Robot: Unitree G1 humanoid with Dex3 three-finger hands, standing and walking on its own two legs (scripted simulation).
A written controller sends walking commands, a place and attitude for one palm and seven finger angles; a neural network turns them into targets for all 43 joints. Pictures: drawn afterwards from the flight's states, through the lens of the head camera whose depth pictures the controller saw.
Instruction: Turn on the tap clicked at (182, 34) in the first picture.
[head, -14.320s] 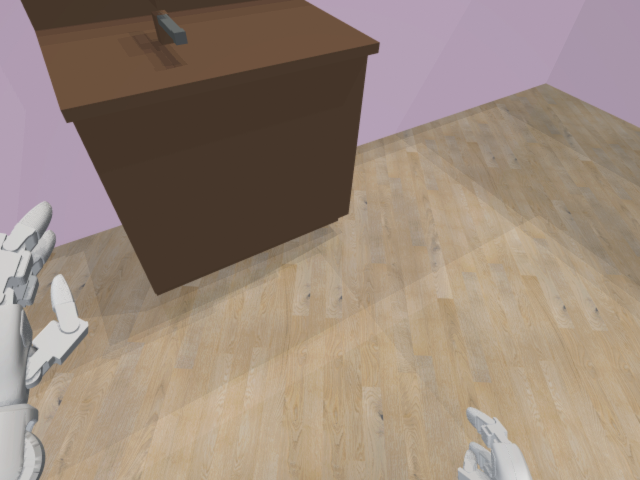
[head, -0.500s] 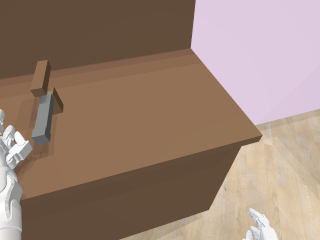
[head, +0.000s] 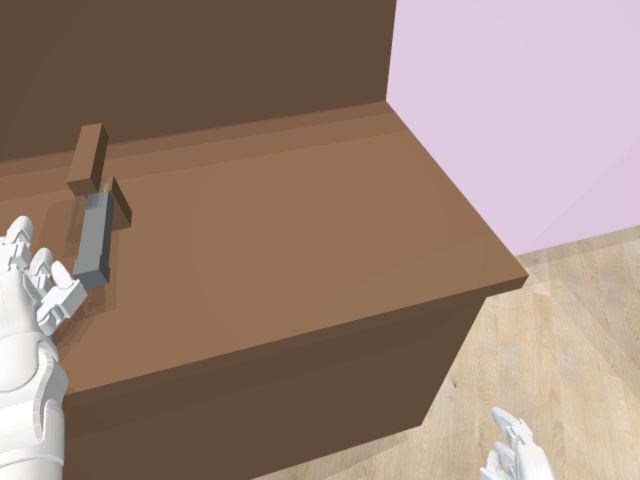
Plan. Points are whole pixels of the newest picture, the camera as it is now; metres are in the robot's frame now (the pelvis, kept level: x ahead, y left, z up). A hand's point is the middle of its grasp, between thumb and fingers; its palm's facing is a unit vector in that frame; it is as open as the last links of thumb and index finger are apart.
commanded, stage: push the lever round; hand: left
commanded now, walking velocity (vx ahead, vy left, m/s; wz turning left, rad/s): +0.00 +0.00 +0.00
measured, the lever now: (92, 271) +0.31 +0.31 +0.12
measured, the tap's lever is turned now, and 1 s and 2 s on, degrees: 2 19 46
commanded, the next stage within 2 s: none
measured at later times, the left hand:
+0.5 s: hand (97, 289) +0.28 +0.29 +0.12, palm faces +0.56 -0.83 -0.07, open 7.7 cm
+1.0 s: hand (131, 280) +0.30 +0.25 +0.12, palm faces +0.64 -0.77 -0.05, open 7.7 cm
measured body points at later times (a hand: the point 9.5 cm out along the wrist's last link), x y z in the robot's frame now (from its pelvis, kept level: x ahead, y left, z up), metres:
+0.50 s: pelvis -0.01 -0.01 +0.00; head -0.01 -0.03 +0.45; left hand +0.25 +0.33 +0.12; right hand +0.17 -0.25 -0.09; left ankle +0.02 +0.13 -0.73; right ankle +0.00 -0.10 -0.73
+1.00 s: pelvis -0.01 +0.00 +0.00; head -0.02 -0.02 +0.45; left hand +0.26 +0.29 +0.12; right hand +0.18 -0.23 -0.09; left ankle +0.02 +0.13 -0.73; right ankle +0.00 -0.10 -0.73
